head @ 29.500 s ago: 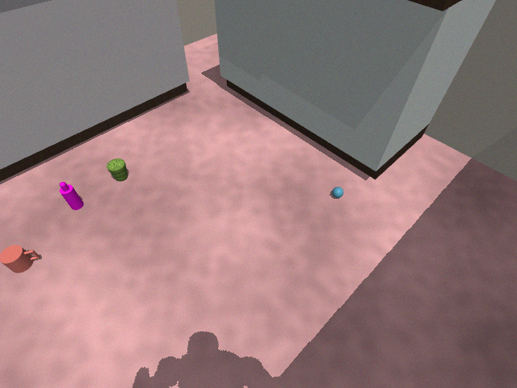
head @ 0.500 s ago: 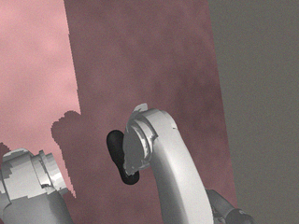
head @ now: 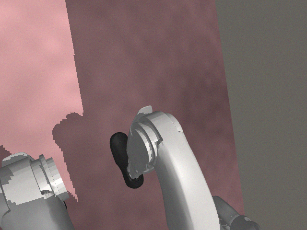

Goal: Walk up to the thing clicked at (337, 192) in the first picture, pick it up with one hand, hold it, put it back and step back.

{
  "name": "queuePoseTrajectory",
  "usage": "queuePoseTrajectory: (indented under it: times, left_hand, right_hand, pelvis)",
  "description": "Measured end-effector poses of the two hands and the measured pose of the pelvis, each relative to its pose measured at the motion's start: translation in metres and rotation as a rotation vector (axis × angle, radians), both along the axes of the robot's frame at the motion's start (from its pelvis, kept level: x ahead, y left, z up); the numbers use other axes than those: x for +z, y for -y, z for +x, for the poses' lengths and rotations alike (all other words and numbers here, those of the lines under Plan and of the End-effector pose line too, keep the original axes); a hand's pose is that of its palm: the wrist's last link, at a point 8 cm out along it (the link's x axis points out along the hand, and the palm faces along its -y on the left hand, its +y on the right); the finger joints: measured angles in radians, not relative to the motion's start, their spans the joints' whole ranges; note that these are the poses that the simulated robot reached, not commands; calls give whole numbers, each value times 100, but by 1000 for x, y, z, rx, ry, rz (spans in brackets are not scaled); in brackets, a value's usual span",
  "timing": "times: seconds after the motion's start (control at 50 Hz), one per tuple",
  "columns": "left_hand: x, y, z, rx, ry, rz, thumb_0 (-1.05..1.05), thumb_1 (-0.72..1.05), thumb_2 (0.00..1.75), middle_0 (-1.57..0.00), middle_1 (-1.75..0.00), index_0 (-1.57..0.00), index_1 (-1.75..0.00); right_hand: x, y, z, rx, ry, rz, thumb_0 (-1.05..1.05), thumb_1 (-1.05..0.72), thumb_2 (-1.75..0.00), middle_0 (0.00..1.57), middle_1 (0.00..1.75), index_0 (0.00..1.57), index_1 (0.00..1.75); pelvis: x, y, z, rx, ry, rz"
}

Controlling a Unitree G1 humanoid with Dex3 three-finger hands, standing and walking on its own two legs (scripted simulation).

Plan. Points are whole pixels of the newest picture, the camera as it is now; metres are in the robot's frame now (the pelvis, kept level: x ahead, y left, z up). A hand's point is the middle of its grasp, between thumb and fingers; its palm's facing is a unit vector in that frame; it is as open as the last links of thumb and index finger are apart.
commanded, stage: withdraw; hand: left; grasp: from above
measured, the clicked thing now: out of the picture +0.47 +0.35 -0.29
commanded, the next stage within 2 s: home in 0.80 s
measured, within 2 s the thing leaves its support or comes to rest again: neither
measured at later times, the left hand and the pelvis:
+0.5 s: hand out of the picture +0.45 +0.36 -0.10, palm faces -0.49 -0.13 -0.86, open 13.7 cm; pelvis +0.00 -0.01 +0.05, yaw +7 degrees
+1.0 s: hand out of the picture +0.46 +0.36 -0.15, palm faces -0.39 -0.12 -0.91, open 13.0 cm; pelvis +0.00 -0.01 +0.02, yaw +6 degrees
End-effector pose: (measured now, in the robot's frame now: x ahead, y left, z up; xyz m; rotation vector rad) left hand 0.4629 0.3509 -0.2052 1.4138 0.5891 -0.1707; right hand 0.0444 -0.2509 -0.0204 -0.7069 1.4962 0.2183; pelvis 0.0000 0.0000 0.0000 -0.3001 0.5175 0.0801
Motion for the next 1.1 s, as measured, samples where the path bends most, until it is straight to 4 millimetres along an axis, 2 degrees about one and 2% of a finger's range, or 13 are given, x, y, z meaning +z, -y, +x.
queuePoseTrajectory:
  times: [0.12,0.22,0.34,0.44,0.5,0.58,0.72,0.82,0.88,0.98,1.1]
  left_hand:
    - [27,-13,13,22,88,28,0,-49,98,-14,-98,-13,-100]
    - [74,-27,18,22,150,87,0,-52,101,-13,-100,-12,-102]
    - [134,-36,8,43,100,113,0,-53,103,-12,-102,-10,-104]
    - [162,-25,-3,34,-1,76,0,-51,103,-13,-101,-11,-104]
    - [166,-15,-6,5,-43,49,0,-49,102,-14,-101,-13,-103]
    - [162,-6,-6,-33,-51,16,0,-47,101,-16,-100,-14,-102]
    - [133,-7,-11,-70,-45,22,0,-44,97,-20,-96,-18,-98]
    - [113,-9,-14,-70,-28,32,0,-42,95,-22,-93,-21,-95]
    - [108,-11,-11,-64,3,36,0,-40,93,-23,-91,-22,-93]
    - [114,-14,2,-33,60,45,0,-36,91,-24,-87,-23,-88]
    - [141,-24,6,41,94,38,0,-19,90,-24,-73,-23,-75]
  right_hand:
    - [1,6,2,-27,2,-3,0,-91,-90,20,30,21,30]
    - [-3,12,13,-64,26,21,0,-92,-90,20,30,21,30]
    - [-12,16,40,-103,91,66,0,-92,-90,20,30,20,30]
    - [-8,16,59,-112,149,72,0,-92,-90,20,30,20,30]
    - [-3,19,63,-109,172,49,0,-92,-90,20,30,20,30]
    - [1,28,57,-108,170,-1,0,-92,-90,20,30,20,30]
    - [-4,40,32,-128,108,-73,0,-92,-90,20,30,20,30]
    - [-15,35,15,-145,51,-72,0,-92,-90,20,30,20,30]
    - [-21,29,9,-156,36,-60,0,-92,-90,20,30,20,30]
    - [-25,20,9,-178,45,-38,0,-91,-90,20,30,21,30]
    - [-20,12,18,-217,79,-5,0,-90,-89,20,30,21,30]
  pelvis:
    - [1,2,4,3,-23,2]
    - [6,3,8,14,-65,14]
    - [23,3,7,40,-97,46]
    - [42,4,0,61,-97,74]
    - [50,6,-5,68,-93,84]
    - [51,10,-9,69,-89,91]
    - [35,13,-10,62,-85,90]
    - [25,12,-8,59,-86,87]
    - [20,12,-7,58,-91,84]
    - [19,10,-4,56,-104,77]
    - [29,5,2,57,-132,69]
